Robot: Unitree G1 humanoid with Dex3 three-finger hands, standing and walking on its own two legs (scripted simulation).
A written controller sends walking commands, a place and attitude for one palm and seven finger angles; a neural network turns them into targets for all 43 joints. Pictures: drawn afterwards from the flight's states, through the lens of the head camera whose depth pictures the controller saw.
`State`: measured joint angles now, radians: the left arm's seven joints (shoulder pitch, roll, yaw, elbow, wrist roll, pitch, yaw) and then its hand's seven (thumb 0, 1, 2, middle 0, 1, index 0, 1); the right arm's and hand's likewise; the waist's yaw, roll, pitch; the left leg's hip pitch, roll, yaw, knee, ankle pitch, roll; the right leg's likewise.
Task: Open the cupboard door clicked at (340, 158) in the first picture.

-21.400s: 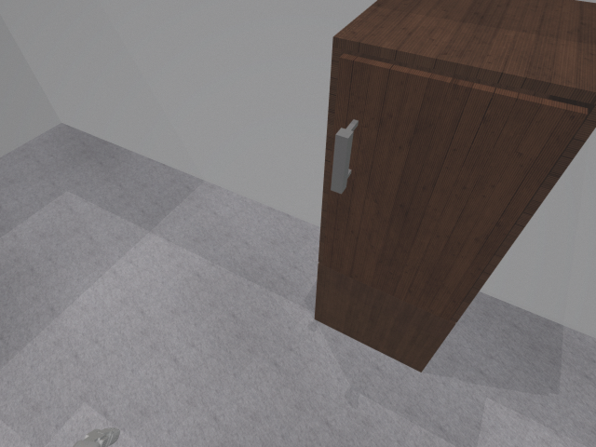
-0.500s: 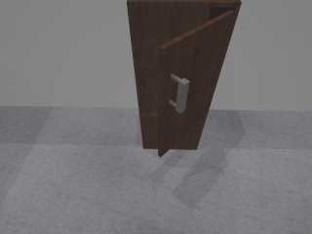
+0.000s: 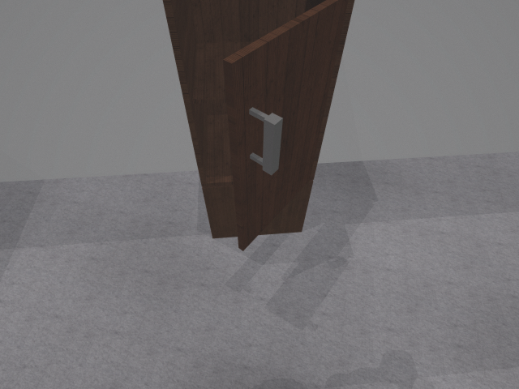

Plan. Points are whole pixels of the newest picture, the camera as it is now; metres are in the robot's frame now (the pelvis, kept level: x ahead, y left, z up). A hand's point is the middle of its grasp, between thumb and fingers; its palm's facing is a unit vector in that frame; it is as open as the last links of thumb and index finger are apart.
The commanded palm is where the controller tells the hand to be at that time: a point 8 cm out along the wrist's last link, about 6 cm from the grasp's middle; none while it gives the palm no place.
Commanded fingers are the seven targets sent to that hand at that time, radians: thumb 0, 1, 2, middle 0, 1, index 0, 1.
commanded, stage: walk to a spot facing it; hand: left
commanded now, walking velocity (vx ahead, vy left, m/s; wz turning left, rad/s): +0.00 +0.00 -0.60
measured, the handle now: (263, 141) +0.54 +0.04 +0.05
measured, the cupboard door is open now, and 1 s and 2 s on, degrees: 46 46 46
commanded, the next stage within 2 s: none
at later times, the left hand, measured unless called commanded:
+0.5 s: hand out of the picture +0.10 +0.14 -0.15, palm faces -0.19 -0.95 -0.26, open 7.4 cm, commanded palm none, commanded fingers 0.00 0.90 0.90 -0.20 -0.30 -0.20 -0.30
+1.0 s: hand (224, 335) +0.23 +0.09 -0.16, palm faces -0.54 -0.79 -0.29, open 7.4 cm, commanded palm none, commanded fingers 0.00 0.90 0.90 -0.20 -0.30 -0.20 -0.30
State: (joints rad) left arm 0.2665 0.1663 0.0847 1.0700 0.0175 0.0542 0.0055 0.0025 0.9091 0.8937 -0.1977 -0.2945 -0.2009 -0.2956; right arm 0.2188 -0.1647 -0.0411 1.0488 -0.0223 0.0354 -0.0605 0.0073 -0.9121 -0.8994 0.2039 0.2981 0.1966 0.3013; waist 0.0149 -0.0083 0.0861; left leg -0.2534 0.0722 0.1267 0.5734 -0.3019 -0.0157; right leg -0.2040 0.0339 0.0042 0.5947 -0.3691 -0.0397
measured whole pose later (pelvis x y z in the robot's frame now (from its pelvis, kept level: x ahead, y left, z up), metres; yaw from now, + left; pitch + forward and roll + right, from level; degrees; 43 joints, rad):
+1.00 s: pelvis +0.02 -0.04 -0.01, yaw -34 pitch +2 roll +0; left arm 0.14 0.26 0.08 0.88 0.03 0.03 -0.04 0.00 0.91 0.89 -0.19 -0.29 -0.20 -0.30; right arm 0.26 -0.24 -0.04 0.89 -0.02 0.04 -0.02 0.01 -0.91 -0.90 0.21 0.30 0.20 0.30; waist 0.00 0.03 0.12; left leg -0.27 0.16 0.17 0.72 -0.45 -0.06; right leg -0.32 -0.02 -0.06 0.61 -0.31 -0.01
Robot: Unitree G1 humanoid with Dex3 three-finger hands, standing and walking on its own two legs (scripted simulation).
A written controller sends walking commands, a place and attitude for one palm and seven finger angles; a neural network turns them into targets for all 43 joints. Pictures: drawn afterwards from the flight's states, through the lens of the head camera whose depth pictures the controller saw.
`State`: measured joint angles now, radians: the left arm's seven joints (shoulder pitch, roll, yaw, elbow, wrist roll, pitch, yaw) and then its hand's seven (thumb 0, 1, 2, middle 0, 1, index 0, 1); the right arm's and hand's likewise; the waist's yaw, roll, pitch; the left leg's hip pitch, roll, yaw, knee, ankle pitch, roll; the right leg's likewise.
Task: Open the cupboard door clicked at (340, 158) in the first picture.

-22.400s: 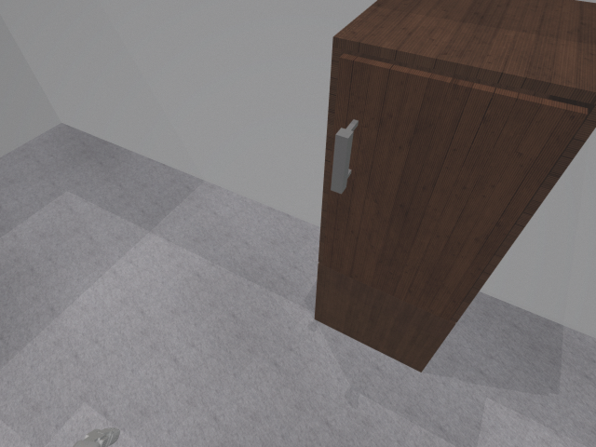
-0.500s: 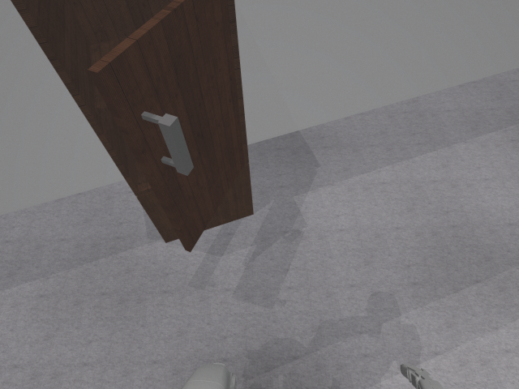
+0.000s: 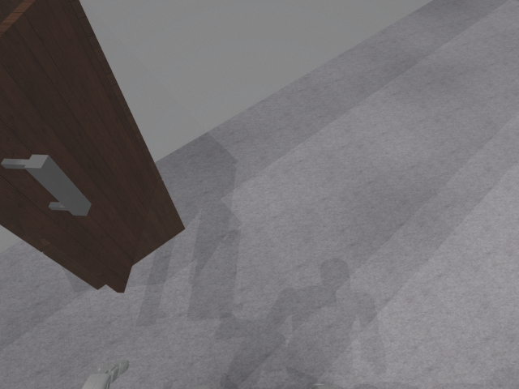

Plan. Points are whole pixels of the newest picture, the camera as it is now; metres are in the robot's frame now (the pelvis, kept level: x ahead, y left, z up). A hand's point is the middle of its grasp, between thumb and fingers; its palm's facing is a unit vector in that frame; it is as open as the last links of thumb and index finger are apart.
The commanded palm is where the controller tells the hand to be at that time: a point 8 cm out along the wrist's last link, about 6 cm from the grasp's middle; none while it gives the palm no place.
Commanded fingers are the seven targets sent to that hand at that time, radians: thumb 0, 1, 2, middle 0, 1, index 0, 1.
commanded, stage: walk to a spot facing it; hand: left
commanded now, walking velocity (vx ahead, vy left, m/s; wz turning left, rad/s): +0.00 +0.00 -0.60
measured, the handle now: (48, 187) +0.38 +0.36 +0.06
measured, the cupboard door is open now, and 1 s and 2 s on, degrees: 46 46 46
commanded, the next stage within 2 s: turn to face it in 2.00 s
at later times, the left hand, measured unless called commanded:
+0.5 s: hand (169, 356) +0.18 +0.18 -0.15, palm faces -0.27 -0.95 -0.17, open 7.4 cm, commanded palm none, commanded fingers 0.00 0.90 0.90 -0.20 -0.30 -0.20 -0.30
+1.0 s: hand (225, 299) +0.29 +0.09 -0.18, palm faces -0.50 -0.85 -0.16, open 7.4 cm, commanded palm none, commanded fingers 0.00 0.90 0.90 -0.20 -0.30 -0.20 -0.30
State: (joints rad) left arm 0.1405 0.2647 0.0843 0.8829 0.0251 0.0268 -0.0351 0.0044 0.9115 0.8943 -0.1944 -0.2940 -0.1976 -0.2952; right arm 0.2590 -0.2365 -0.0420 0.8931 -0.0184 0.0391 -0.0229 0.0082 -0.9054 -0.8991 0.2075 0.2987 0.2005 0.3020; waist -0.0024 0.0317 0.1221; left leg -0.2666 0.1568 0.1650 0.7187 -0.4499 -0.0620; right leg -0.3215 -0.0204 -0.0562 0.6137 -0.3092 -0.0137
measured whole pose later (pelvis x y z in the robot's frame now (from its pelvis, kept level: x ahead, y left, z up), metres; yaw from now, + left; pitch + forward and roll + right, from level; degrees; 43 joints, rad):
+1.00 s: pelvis +0.19 -0.07 +0.00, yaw -34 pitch +1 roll -1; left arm 0.32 0.20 0.08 1.03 0.02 -0.01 -0.03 0.00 0.91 0.89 -0.20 -0.29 -0.20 -0.30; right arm 0.15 -0.22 -0.04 0.88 -0.03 -0.06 0.01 0.01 -0.91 -0.90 0.20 0.30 0.20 0.30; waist 0.01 -0.03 0.08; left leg -0.42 0.07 0.11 0.63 -0.22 -0.01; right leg -0.12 0.00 0.05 0.65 -0.49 0.00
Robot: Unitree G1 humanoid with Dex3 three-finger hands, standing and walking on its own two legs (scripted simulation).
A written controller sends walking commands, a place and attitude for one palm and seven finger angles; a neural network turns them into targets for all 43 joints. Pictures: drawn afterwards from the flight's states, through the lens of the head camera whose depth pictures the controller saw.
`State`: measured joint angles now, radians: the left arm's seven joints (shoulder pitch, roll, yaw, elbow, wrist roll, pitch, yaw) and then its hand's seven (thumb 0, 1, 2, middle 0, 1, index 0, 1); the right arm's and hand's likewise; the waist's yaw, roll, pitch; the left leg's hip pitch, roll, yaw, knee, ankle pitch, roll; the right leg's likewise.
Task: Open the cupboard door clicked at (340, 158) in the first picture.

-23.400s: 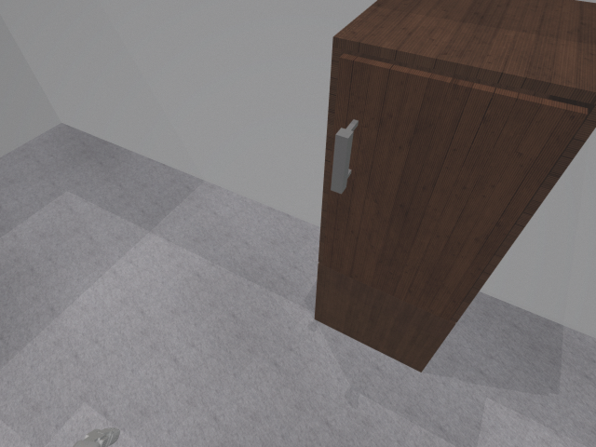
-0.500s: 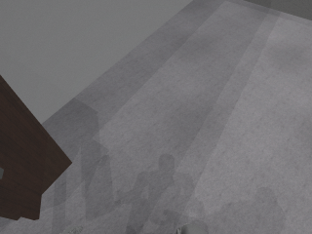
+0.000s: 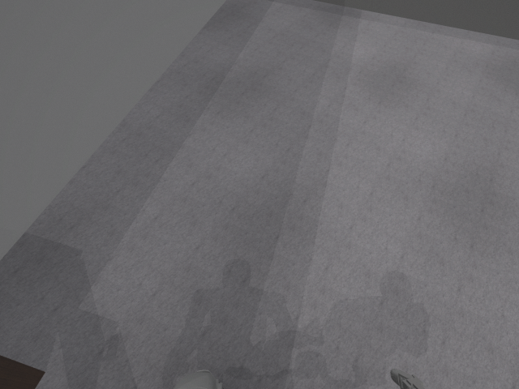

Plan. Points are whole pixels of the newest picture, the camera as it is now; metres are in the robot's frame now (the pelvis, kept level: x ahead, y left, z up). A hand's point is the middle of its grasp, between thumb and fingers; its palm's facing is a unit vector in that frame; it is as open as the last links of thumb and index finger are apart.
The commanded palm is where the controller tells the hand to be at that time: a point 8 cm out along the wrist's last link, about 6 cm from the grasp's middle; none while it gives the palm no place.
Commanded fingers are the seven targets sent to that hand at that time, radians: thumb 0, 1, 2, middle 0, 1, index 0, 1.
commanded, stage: walk to a spot facing it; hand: left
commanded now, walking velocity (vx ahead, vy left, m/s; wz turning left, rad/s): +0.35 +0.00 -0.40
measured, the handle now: out of the picture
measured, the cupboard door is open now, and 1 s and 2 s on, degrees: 46 46 46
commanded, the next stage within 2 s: turn to face it in 1.00 s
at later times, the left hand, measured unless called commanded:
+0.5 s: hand (233, 242) +0.41 +0.08 -0.15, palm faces -0.24 -0.95 -0.19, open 7.4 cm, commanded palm none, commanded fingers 0.00 0.90 0.90 -0.20 -0.30 -0.20 -0.30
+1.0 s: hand (234, 214) +0.50 +0.09 -0.17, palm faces -0.21 -0.97 -0.15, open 7.4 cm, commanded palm none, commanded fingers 0.00 0.90 0.90 -0.20 -0.30 -0.20 -0.30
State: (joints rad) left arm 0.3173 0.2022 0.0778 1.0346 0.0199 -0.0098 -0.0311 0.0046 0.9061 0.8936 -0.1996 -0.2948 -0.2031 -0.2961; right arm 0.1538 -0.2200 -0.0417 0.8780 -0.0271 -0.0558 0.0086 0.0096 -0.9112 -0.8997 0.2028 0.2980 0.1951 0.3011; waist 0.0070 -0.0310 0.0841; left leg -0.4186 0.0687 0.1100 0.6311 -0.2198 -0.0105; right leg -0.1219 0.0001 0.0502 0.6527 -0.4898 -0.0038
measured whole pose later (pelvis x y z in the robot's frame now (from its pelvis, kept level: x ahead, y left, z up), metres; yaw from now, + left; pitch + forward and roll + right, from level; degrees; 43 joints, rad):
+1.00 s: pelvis +0.48 -0.09 +0.01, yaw -17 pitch -1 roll +0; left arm 0.33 0.17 0.06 1.12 0.03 -0.02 -0.02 0.01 0.92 0.89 -0.20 -0.29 -0.20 -0.30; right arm 0.16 -0.17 -0.03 0.97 -0.03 -0.08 -0.01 0.00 -0.92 -0.90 0.20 0.30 0.20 0.30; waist 0.03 -0.04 0.06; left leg -0.30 0.07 0.19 0.57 -0.26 0.03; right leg -0.42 -0.04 -0.03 1.25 -0.37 -0.04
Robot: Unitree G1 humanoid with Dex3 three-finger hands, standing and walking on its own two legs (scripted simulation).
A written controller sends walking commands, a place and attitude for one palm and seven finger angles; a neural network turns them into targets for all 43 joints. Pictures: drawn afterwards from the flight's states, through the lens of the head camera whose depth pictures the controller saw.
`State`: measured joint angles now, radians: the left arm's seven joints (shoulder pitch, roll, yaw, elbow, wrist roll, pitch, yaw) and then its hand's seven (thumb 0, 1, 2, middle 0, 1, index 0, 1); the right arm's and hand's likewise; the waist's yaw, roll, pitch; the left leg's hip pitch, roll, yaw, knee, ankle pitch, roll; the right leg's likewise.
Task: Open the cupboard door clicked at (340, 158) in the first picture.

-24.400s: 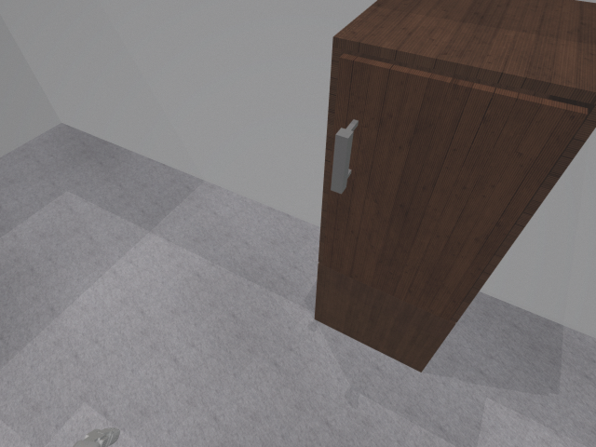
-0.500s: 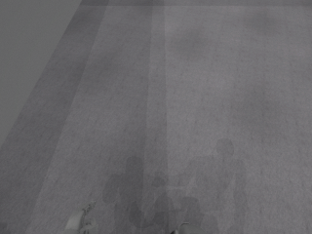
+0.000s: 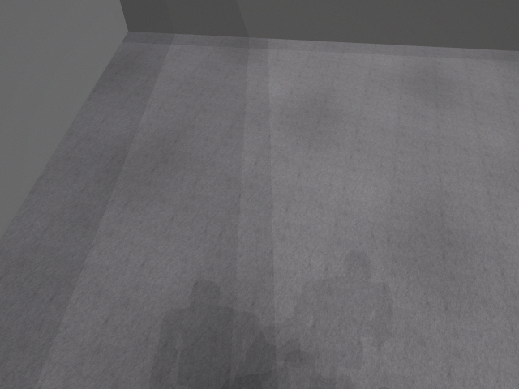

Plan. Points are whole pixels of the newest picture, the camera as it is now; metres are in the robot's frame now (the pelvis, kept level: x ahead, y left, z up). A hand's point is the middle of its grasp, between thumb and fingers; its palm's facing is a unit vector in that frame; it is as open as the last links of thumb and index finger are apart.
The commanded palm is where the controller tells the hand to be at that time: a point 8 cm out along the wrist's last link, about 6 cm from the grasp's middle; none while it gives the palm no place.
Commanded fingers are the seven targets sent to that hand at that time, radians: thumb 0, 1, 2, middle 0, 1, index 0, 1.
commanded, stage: turn to face it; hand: left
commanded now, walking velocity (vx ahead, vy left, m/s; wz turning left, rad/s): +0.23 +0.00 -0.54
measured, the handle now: out of the picture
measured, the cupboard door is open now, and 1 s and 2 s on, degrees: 46 46 46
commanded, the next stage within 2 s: none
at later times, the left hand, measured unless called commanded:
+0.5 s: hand (199, 314) +0.27 +0.14 -0.16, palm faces +0.13 -0.98 -0.18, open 7.2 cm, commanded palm none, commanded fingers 0.00 0.90 0.90 -0.20 -0.30 -0.20 -0.30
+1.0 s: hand (193, 313) +0.26 +0.15 -0.14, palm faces +0.39 -0.86 -0.32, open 7.4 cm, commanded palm none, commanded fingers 0.00 0.90 0.90 -0.20 -0.30 -0.20 -0.30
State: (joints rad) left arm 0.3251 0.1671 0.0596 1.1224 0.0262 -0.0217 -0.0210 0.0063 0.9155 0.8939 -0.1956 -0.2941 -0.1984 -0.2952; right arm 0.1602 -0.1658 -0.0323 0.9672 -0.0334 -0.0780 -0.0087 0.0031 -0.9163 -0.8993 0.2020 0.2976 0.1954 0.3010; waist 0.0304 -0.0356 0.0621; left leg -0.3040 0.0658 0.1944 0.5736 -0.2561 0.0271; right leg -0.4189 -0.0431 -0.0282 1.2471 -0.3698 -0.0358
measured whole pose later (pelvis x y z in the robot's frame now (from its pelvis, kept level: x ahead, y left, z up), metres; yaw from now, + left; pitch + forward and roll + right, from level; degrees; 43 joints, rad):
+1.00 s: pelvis +0.26 -0.09 +0.00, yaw +24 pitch +2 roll +2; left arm 0.16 0.21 0.05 0.88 0.02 0.00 0.02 0.00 0.91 0.89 -0.20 -0.29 -0.20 -0.30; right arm 0.15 -0.27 -0.09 0.92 -0.02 0.07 0.01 0.01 -0.91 -0.90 0.20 0.30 0.20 0.30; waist -0.01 0.05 0.08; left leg -0.48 -0.02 -0.04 0.95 -0.48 -0.04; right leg -0.32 -0.06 -0.09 0.64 -0.36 -0.01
